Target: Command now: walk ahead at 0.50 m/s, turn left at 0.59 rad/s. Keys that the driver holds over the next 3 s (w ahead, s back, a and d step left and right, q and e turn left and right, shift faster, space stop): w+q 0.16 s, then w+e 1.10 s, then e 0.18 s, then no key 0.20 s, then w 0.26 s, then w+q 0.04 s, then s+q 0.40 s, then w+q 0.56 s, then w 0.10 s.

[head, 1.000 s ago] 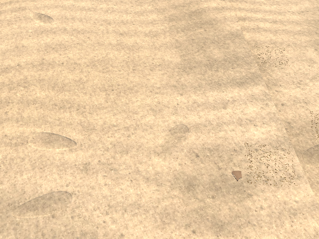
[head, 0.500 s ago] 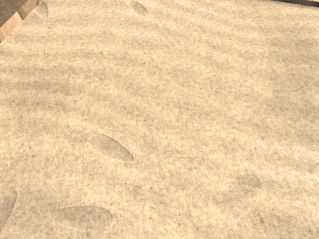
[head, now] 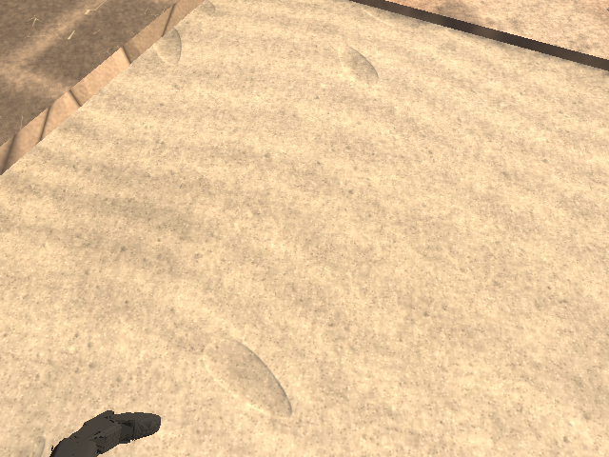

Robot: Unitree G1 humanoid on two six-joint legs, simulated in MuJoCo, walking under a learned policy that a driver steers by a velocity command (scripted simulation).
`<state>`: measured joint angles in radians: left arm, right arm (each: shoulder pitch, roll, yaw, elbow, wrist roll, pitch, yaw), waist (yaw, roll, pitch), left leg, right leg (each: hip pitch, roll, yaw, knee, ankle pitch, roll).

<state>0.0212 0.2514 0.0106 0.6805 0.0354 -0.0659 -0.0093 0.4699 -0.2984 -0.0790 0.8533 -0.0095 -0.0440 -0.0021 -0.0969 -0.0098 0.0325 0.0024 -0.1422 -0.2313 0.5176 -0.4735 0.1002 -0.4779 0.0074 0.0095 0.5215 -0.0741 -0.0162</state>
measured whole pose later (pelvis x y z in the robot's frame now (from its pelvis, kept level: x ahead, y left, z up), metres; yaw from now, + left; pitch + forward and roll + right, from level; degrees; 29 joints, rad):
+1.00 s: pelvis +0.49 +0.00 +0.00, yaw -13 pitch +1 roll +1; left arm 0.04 0.24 0.04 0.72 0.05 -0.01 -0.07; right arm 0.41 -0.24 -0.04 0.91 -0.02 -0.06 -0.02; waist -0.05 -0.01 0.05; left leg 0.08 0.07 0.32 0.45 -0.48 -0.03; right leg -0.49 0.01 -0.12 0.59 -0.18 -0.15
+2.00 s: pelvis +0.82 -0.12 +0.02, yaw -35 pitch +0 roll +1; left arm 0.33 0.24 0.02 0.86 0.04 -0.03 0.01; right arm 0.31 -0.26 -0.05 0.85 -0.01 0.00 0.01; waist 0.01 0.02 -0.04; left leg -0.40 -0.05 -0.02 0.70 -0.34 0.06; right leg -0.13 0.03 -0.02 0.39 -0.26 -0.06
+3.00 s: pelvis +0.97 -0.12 +0.02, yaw -2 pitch +2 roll +0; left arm 0.42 0.27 0.05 0.86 0.03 -0.07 0.00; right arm 0.12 -0.29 -0.06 0.71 -0.04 0.04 0.10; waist 0.08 0.02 -0.01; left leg -0.55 0.04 0.01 0.74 -0.23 0.01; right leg 0.05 -0.07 -0.17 0.26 -0.34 0.04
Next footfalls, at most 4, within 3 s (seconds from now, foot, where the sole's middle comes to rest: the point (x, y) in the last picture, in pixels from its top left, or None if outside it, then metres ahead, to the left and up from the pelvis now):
0.48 left None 0.36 0.13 -0.76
1.00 right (336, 379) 0.62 -0.10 -0.76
1.52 left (310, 266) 0.94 -0.08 -0.76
1.92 right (365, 318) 0.77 -0.19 -0.76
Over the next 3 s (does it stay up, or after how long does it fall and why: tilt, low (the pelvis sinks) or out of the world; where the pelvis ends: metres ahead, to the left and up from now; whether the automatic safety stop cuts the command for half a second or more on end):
stays up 0.97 -0.12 0.02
